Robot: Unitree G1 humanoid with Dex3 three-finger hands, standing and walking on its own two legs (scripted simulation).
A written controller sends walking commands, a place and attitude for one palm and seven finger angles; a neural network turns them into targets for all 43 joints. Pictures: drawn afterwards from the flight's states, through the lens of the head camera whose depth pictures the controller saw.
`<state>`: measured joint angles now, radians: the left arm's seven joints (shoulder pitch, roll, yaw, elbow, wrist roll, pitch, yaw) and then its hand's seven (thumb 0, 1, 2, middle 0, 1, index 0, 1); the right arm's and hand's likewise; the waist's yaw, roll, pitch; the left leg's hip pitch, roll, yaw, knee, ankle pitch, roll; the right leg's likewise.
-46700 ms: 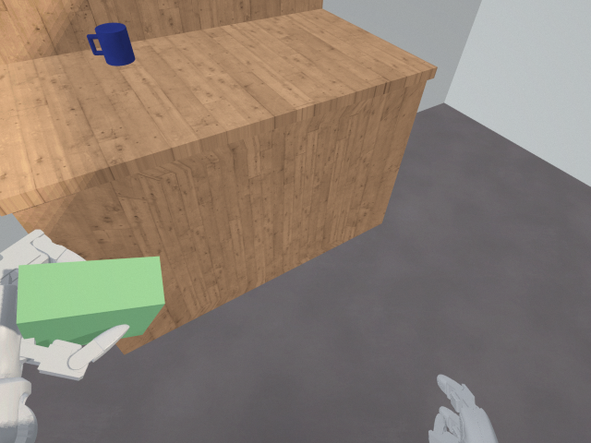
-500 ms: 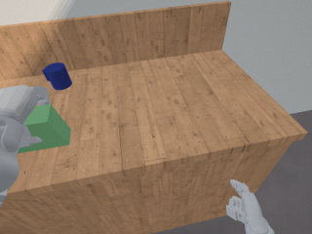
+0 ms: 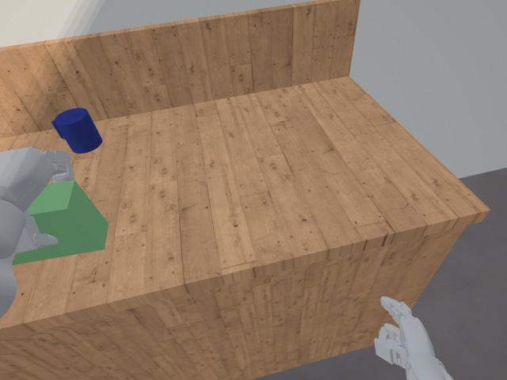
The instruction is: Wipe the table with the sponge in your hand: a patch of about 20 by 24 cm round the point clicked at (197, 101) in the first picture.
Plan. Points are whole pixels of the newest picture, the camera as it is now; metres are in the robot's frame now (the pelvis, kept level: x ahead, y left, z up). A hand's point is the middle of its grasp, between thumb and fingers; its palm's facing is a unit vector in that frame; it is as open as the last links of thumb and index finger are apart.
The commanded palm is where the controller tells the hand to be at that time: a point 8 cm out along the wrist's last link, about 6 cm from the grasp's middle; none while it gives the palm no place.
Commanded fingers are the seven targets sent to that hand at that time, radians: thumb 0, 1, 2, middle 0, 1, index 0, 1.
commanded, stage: bring the sponge back beside the body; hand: left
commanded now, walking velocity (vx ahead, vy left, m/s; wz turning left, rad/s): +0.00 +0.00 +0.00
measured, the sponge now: (47, 231) +0.24 +0.35 +0.15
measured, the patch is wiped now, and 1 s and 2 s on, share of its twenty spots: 0.95 0.95 0.95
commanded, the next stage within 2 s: step back with the hand held close in 1.44 s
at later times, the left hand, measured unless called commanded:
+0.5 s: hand (53, 225) +0.22 +0.30 +0.19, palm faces +0.11 -0.04 -0.99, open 9.1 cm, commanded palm +0.17 +0.32 +0.26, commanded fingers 0.00 0.10 1.30 -1.20 -1.60 -1.20 -1.60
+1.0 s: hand (53, 250) +0.19 +0.28 +0.18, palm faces +0.19 -0.06 -0.98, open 9.1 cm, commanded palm +0.14 +0.28 +0.25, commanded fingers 0.00 0.10 1.30 -1.20 -1.60 -1.20 -1.60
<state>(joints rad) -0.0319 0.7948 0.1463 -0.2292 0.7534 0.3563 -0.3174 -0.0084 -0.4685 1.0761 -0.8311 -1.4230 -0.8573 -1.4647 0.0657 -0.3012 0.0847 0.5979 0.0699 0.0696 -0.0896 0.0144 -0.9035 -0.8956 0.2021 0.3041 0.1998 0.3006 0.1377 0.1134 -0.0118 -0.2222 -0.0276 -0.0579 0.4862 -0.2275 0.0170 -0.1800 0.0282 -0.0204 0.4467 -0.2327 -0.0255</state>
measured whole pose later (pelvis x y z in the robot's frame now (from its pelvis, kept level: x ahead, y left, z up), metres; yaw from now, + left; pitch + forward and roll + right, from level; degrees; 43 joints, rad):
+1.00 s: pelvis -0.01 +0.00 +0.00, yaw -2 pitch -6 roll -1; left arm 0.21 0.69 0.07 -0.51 0.75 0.40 -0.14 -0.01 -0.47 1.08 -0.83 -1.42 -0.86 -1.46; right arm 0.02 -0.25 0.09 0.61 0.05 0.04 -0.07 0.01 -0.90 -0.90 0.20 0.30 0.20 0.30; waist 0.17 0.11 -0.02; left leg -0.17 -0.01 -0.04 0.49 -0.22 0.01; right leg -0.14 0.04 0.00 0.46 -0.22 -0.03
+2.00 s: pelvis -0.03 +0.00 -0.01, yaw -2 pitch +2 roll -1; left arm 0.36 0.51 0.53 -0.64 -0.08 -0.14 0.12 -0.01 -0.48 1.06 -0.84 -1.44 -0.87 -1.48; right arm 0.28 -0.24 0.02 0.60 0.03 0.00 -0.05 0.01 -0.90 -0.90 0.20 0.30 0.20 0.30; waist -0.02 0.02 -0.02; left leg -0.36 -0.02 -0.03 0.61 -0.28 0.02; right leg -0.36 0.04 0.00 0.54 -0.21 -0.01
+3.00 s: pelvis -0.22 -0.02 -0.01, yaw -3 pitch +1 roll -2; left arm 0.33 0.43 0.45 -0.65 -0.08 -0.21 0.10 -0.01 -0.48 1.07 -0.84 -1.45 -0.88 -1.48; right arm 0.15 -0.20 0.00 0.60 0.06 -0.10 -0.01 0.01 -0.90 -0.89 0.21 0.30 0.20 0.30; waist -0.03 0.04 0.05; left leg -0.57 0.06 -0.02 1.09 -0.44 -0.05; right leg -0.36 0.03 -0.01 0.53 -0.20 -0.01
